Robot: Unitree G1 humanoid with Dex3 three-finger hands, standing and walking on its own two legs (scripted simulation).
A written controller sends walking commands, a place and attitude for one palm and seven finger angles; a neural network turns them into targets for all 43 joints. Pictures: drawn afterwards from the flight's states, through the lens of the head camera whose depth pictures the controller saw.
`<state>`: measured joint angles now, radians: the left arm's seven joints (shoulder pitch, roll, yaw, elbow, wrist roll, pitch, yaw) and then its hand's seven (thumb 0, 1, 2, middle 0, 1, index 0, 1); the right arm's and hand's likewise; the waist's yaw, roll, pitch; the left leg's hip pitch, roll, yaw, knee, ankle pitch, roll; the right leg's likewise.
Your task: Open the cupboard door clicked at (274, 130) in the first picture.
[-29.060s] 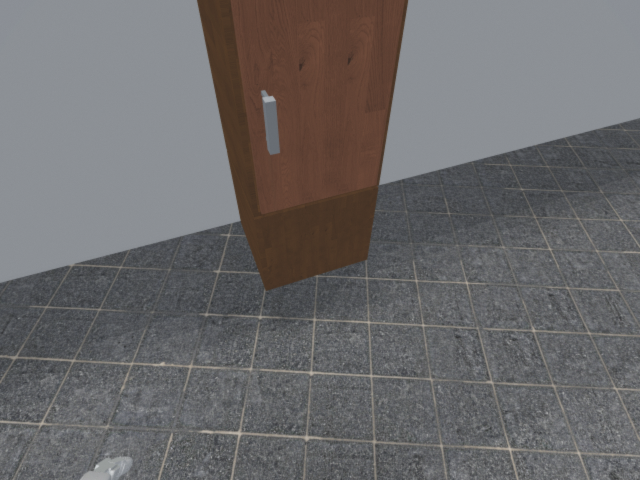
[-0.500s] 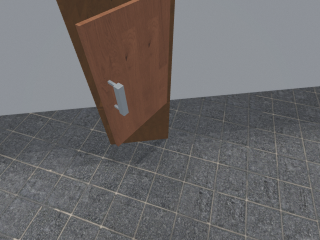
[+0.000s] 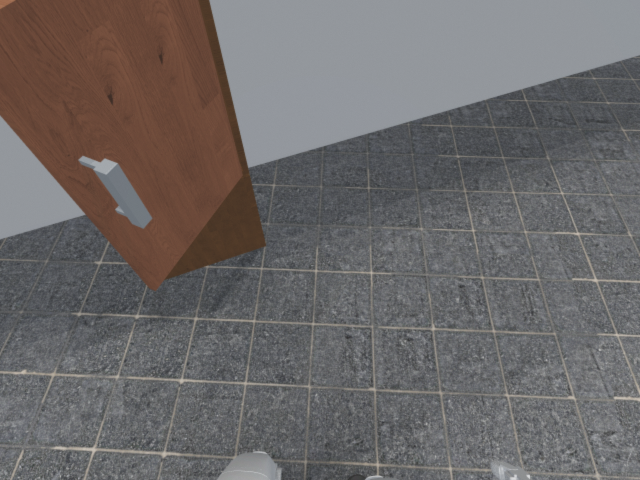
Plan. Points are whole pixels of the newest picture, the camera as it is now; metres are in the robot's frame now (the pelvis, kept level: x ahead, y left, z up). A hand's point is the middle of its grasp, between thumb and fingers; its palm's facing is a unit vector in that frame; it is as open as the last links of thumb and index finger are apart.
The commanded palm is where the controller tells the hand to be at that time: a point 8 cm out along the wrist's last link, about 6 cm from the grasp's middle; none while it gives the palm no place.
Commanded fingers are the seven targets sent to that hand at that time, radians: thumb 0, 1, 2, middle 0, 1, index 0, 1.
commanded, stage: walk to a spot facing it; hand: left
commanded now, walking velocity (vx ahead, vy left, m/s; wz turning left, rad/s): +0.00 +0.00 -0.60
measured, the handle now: (115, 192) +0.51 +0.39 -0.03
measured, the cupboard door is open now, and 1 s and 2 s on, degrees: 44 44 44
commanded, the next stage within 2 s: none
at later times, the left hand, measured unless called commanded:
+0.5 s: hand (210, 452) +0.15 +0.18 -0.17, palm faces -0.26 -0.92 -0.30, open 7.4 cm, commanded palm none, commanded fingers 0.00 0.90 0.90 -0.20 -0.30 -0.20 -0.30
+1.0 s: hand (311, 370) +0.28 +0.04 -0.17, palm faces -0.55 -0.80 -0.25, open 7.4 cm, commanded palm none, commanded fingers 0.00 0.90 0.90 -0.20 -0.30 -0.20 -0.30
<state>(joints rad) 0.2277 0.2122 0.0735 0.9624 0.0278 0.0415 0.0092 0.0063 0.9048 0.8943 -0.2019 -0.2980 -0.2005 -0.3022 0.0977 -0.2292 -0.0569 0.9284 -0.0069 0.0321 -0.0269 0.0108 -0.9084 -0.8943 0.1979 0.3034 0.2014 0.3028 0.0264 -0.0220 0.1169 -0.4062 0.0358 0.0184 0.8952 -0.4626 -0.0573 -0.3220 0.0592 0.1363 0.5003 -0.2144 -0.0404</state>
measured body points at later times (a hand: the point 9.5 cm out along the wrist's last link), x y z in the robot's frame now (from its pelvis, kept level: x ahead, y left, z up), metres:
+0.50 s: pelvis +0.01 -0.02 -0.01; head +0.08 -0.04 +0.43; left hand +0.17 +0.23 -0.15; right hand +0.02 -0.30 -0.16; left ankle +0.00 +0.14 -0.68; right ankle +0.00 -0.13 -0.74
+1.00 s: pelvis +0.07 -0.07 -0.02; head +0.10 -0.10 +0.43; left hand +0.31 +0.09 -0.15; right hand -0.08 -0.30 -0.16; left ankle +0.09 +0.09 -0.69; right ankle +0.00 -0.17 -0.74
